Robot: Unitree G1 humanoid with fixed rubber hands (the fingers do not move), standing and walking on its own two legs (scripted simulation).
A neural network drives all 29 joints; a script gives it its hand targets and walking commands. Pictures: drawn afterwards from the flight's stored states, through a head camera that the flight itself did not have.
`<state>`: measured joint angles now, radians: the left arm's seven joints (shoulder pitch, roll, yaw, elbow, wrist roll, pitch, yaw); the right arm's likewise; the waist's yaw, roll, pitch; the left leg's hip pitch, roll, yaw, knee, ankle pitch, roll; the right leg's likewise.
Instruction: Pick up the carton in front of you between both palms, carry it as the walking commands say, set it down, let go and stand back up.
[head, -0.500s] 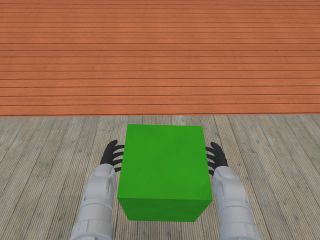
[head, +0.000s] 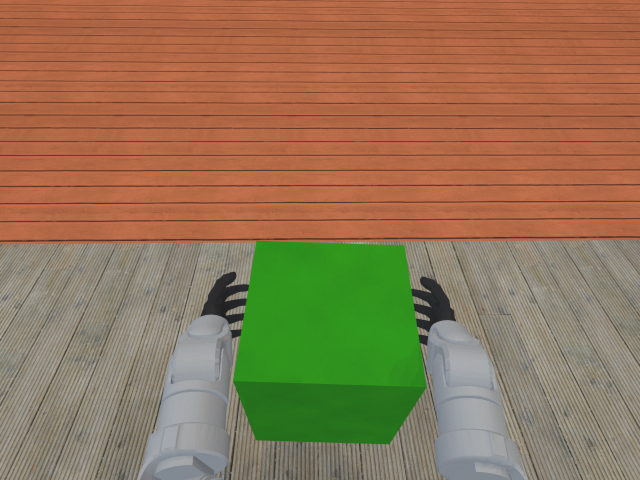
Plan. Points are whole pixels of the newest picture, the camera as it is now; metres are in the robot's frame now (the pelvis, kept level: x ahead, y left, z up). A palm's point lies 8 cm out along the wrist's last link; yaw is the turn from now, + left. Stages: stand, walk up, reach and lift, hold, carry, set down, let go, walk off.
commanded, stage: reach and lift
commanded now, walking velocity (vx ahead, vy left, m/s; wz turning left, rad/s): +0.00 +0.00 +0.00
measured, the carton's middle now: (326, 347) +0.31 +0.00 -0.05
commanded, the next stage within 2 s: hold in 0.58 s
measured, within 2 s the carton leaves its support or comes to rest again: neither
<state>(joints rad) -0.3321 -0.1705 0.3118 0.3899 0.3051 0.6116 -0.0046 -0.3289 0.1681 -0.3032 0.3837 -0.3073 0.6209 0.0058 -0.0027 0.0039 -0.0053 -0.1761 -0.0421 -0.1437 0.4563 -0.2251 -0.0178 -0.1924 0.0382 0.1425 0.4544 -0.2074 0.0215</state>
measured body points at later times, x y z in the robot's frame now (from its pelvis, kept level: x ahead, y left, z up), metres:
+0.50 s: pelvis +0.02 +0.00 +0.01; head -0.02 +0.00 +0.45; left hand +0.32 +0.15 +0.03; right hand +0.32 -0.15 +0.03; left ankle +0.02 +0.13 -0.74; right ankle +0.03 -0.13 -0.74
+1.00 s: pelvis +0.00 +0.00 +0.01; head -0.04 +0.00 +0.45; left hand +0.31 +0.15 +0.05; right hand +0.31 -0.15 +0.05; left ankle +0.02 +0.13 -0.74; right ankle +0.03 -0.13 -0.74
